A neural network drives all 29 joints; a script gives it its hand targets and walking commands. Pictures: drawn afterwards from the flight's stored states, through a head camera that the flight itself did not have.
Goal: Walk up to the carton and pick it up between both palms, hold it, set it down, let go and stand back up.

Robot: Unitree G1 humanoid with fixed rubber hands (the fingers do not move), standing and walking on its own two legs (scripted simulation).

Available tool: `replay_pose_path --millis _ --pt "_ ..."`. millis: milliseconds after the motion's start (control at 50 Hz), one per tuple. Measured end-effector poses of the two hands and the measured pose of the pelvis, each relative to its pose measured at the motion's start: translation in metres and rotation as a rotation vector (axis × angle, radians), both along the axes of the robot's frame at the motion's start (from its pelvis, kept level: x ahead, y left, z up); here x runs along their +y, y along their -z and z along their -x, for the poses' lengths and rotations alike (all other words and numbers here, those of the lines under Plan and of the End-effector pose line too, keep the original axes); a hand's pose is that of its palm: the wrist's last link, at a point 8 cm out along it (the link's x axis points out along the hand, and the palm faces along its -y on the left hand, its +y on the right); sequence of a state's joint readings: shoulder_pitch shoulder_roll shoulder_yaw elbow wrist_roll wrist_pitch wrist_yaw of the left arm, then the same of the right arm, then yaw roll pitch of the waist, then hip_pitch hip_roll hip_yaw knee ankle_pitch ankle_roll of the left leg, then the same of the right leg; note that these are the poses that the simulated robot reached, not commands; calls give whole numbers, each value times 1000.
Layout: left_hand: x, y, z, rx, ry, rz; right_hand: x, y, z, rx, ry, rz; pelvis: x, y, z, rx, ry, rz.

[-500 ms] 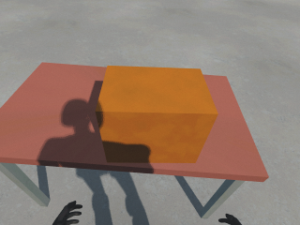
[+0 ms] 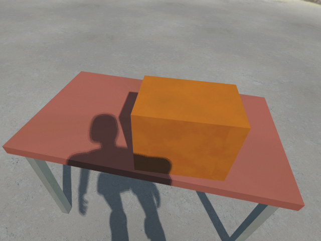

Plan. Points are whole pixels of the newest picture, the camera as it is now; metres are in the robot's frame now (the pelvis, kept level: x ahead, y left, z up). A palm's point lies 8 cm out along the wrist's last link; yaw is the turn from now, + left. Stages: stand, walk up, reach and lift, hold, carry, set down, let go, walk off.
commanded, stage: stand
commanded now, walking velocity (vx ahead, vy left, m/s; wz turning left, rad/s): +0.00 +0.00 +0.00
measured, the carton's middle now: (184, 128) +0.49 -0.08 +0.00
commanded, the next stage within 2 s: none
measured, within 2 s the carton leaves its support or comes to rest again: neither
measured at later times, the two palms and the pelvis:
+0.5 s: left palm out of the picture -0.07 +0.20 -0.16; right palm out of the picture -0.03 -0.23 -0.14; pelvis -0.01 -0.02 +0.00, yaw +3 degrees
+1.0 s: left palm out of the picture -0.03 +0.18 -0.16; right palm out of the picture +0.01 -0.24 -0.15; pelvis +0.01 -0.03 +0.00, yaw +4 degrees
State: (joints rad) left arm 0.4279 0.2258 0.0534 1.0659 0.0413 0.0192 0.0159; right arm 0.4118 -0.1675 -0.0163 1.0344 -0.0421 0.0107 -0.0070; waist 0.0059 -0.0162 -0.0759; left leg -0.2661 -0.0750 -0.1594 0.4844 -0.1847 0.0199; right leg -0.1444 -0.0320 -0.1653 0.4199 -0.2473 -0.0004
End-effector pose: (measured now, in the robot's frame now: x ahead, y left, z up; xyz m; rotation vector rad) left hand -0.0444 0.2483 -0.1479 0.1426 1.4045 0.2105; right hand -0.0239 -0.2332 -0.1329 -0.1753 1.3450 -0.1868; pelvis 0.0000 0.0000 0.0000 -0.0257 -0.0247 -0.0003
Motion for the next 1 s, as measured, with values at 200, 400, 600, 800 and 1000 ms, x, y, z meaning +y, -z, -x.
replay_pose_path --millis 200,400,600,800,1000 --pt "-25 4 30 44 -49 34 11 8 9 25 -14 -39 -5 1 11 12 -24 -1" --pt "-42 10 34 61 -71 53 8 9 7 26 -24 -35 -14 3 15 21 -38 8" --pt "-49 10 17 38 -71 55 3 8 6 60 -32 -38 -22 3 12 33 -51 1" --pt "-58 9 8 59 -81 49 -3 12 -11 62 -35 -43 -30 4 0 24 -60 5" --pt "-68 11 -17 33 -88 58 -5 13 -32 74 -52 -44 -35 4 -14 6 -67 -9"
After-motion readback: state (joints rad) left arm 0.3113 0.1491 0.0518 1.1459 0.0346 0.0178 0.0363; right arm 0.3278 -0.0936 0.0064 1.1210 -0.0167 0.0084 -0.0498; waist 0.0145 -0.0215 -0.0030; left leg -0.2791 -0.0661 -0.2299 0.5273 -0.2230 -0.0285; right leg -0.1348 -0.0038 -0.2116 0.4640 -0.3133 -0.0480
